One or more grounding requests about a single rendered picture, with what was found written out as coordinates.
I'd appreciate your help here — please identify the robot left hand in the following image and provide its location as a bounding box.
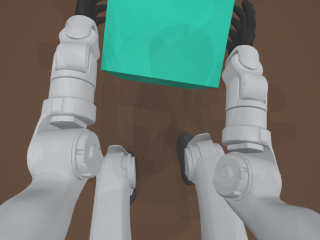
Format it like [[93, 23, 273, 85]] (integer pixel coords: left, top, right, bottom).
[[74, 0, 107, 27]]

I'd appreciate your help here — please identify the right robot upper arm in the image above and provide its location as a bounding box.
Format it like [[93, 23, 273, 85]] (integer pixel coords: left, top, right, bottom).
[[212, 152, 320, 240]]

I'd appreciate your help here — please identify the robot left foot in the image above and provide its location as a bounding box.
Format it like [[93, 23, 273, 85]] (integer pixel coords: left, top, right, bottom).
[[127, 151, 138, 204]]

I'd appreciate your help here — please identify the left robot forearm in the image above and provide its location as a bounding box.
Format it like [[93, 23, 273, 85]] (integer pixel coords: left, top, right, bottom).
[[27, 15, 100, 171]]

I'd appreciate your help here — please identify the robot right hand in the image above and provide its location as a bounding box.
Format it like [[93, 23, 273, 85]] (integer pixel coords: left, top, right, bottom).
[[226, 0, 256, 56]]

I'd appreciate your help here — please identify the left robot upper arm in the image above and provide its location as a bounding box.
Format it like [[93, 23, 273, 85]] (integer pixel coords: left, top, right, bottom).
[[0, 128, 103, 240]]

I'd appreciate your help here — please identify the left robot thigh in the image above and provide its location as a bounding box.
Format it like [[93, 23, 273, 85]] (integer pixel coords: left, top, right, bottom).
[[89, 152, 136, 240]]

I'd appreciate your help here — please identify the carton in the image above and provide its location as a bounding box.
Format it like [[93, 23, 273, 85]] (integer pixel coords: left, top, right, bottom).
[[101, 0, 235, 89]]

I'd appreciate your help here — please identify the right robot forearm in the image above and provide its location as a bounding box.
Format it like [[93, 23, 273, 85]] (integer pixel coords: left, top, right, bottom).
[[221, 45, 279, 169]]

